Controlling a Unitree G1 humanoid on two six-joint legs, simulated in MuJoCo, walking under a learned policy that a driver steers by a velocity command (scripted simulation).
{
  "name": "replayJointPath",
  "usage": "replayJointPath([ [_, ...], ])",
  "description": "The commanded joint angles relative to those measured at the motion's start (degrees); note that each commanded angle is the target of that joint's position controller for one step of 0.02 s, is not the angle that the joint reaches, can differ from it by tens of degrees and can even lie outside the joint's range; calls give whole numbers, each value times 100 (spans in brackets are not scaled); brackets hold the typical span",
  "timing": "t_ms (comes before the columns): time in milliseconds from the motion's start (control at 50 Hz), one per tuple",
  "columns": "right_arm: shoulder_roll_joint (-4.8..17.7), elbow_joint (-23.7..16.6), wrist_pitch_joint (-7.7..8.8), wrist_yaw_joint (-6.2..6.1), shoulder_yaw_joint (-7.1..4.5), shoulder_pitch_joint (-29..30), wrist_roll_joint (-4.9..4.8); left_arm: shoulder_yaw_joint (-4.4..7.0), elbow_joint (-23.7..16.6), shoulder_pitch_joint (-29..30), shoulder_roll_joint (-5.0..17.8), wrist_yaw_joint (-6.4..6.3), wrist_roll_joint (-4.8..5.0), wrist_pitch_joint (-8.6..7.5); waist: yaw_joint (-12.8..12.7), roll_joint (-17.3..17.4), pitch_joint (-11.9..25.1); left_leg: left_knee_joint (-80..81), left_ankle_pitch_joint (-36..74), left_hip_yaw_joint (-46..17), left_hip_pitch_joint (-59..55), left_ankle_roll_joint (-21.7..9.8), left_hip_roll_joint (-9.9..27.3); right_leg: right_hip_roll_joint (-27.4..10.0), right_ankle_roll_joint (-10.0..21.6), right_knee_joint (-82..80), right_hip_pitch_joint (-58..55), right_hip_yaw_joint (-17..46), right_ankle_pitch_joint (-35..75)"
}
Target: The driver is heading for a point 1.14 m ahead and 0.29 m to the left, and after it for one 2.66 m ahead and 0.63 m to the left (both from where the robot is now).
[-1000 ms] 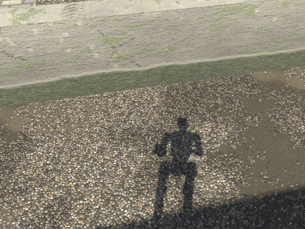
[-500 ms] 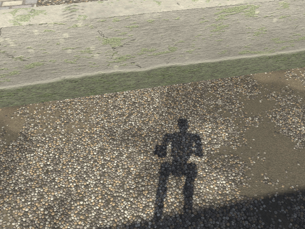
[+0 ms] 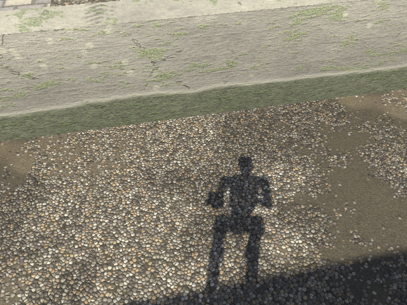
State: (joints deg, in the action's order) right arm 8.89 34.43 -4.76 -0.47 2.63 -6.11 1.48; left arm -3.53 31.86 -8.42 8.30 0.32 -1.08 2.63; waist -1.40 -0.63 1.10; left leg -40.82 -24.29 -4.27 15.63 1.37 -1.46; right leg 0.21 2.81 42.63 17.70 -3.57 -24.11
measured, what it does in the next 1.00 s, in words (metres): stands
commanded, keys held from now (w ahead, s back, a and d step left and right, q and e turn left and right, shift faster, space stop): w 1.00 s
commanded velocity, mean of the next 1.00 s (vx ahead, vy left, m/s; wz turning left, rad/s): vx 0.50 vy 0.00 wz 0.00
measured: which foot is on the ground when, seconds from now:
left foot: down 0.00-1.00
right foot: down 0.00-1.00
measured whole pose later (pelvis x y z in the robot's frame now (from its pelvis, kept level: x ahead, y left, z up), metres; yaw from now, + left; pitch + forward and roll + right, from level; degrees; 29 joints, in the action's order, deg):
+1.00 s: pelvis +0.00 +0.00 +0.00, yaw +0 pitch -1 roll +1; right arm 8.9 34.9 -4.6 -0.6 2.6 -6.2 1.4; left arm -3.5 31.9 -8.9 8.3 0.0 -0.8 2.5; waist -1.4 -0.6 1.3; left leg -40.9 -24.4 -4.6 15.5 1.4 -1.5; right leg 0.0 2.8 42.7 17.5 -4.1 -24.3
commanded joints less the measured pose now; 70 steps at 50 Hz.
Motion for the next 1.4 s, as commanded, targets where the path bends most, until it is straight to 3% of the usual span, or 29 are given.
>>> replayJointPath([
  [20,350,-416,134,-27,-115,243,-11,106,-430,100,349,-52,23,-131,30,0,856,393,1027,-26,-464,-155,23,-370,60,-937,-157,477,1090],
  [80,393,-606,104,-7,-88,743,-16,94,-653,742,357,-10,31,-92,-13,-46,-113,420,1906,-79,66,-148,79,-367,74,-789,246,379,1914],
  [120,443,-562,73,-7,-119,572,21,96,-559,435,309,31,-57,-123,-70,19,376,348,2175,-119,-132,-170,119,-333,43,-636,29,281,2097],
  [140,355,-413,137,-31,-114,244,-13,107,-431,90,352,-54,21,-133,25,16,853,397,1061,-34,-461,-161,26,-366,55,-925,-167,461,1098],
  [180,383,-607,102,-14,-88,724,-10,99,-632,708,353,-8,19,-112,-15,-44,-23,422,1945,-86,37,-153,81,-356,62,-755,192,352,1949],
  [220,354,-426,129,-27,-114,300,-16,107,-453,147,359,-57,31,-114,26,-1,715,384,1020,-24,-401,-161,11,-384,65,-952,-102,476,1100],
  [260,378,-602,95,-8,-83,707,-3,93,-637,697,341,-5,14,-102,-15,-68,-27,413,1944,-87,45,-146,80,-359,67,-758,210,352,1939],
  [320,347,-418,130,-32,-114,263,-16,107,-433,104,354,-56,29,-131,29,2,830,383,1028,-24,-440,-153,15,-383,58,-932,-144,461,1105],
  [380,389,-604,99,-6,-87,744,-15,93,-654,736,353,-9,32,-90,-11,-61,-110,406,1897,-75,76,-142,68,-377,75,-787,246,366,1921],
  [440,354,-410,134,-31,-115,245,-13,108,-433,81,351,-53,22,-134,25,11,854,389,1053,-35,-451,-157,19,-376,56,-925,-167,449,1094],
  [500,394,-601,102,-8,-88,743,-15,95,-654,725,356,-11,29,-94,-15,-46,-111,412,1926,-84,77,-148,72,-374,72,-779,234,354,1921],
  [560,356,-407,134,-33,-114,242,-14,109,-433,73,351,-55,20,-134,23,14,857,388,1078,-38,-452,-160,19,-375,53,-915,-178,436,1113],
  [600,384,-602,99,-16,-89,723,-9,101,-632,694,353,-9,18,-113,-15,-48,-20,412,1960,-88,46,-151,74,-365,61,-747,182,330,1959],
  [660,341,-418,120,-31,-112,270,-17,106,-437,102,350,-55,29,-128,29,-13,818,373,1029,-24,-422,-150,7,-393,57,-929,-140,444,1118],
  [720,389,-601,96,-5,-88,743,-13,93,-655,727,352,-9,31,-91,-9,-70,-106,397,1891,-74,84,-138,60,-387,76,-787,242,353,1921],
  [780,355,-408,132,-31,-115,249,-14,108,-436,72,352,-53,22,-136,25,10,852,384,1052,-39,-440,-154,14,-385,55,-924,-168,434,1086],
  [840,394,-599,100,-8,-88,748,-16,96,-656,718,357,-10,29,-95,-14,-47,-112,407,1924,-87,89,-145,66,-381,71,-778,234,338,1909],
  [900,356,-405,133,-33,-114,247,-15,109,-436,63,351,-53,19,-136,21,15,855,385,1075,-43,-439,-157,14,-383,52,-914,-179,420,1098],
  [940,383,-601,98,-15,-89,728,-10,101,-635,686,352,-8,18,-115,-15,-48,-21,409,1956,-92,59,-149,68,-373,60,-747,181,314,1944],
  [980,354,-418,125,-29,-114,303,-18,109,-459,122,358,-56,29,-118,22,-3,717,372,1033,-33,-379,-157,-1,-401,62,-943,-113,436,1099],
  [1020,379,-596,91,-9,-84,711,-3,94,-641,676,341,-5,14,-105,-15,-73,-26,400,1951,-92,68,-142,66,-375,65,-751,200,316,1931],
  [1060,363,-411,130,-29,-116,289,-16,110,-458,105,361,-55,27,-121,20,4,736,372,1038,-35,-386,-157,-1,-400,63,-940,-126,432,1093],
  [1100,384,-593,95,-11,-86,711,-4,97,-641,672,348,-7,14,-109,-15,-60,-28,404,1966,-97,68,-145,69,-374,64,-748,195,311,1927],
  [1140,365,-410,130,-30,-115,292,-18,110,-459,103,363,-56,27,-121,18,11,731,372,1053,-38,-382,-160,0,-399,61,-934,-127,424,1096],
  [1180,385,-591,94,-11,-86,710,-4,97,-641,667,348,-7,13,-109,-17,-59,-26,402,1978,-99,69,-146,68,-374,63,-744,191,305,1932],
  [1240,349,-408,124,-34,-114,266,-19,109,-440,73,354,-55,27,-134,23,4,830,369,1058,-36,-413,-151,3,-400,52,-915,-161,409,1113],
  [1300,391,-595,94,-7,-89,746,-14,95,-657,708,353,-10,29,-93,-12,-67,-107,389,1917,-82,101,-138,53,-395,72,-774,228,319,1924],
  [1360,357,-400,129,-33,-115,247,-15,110,-439,51,352,-53,20,-137,21,8,856,374,1073,-45,-426,-152,5,-396,53,-912,-183,402,1103],
  [1400,291,-452,155,-22,-83,456,-21,117,-532,375,405,-89,76,-98,65,-82,225,453,848,-24,-152,-150,-35,-443,94,-1112,88,533,859],
])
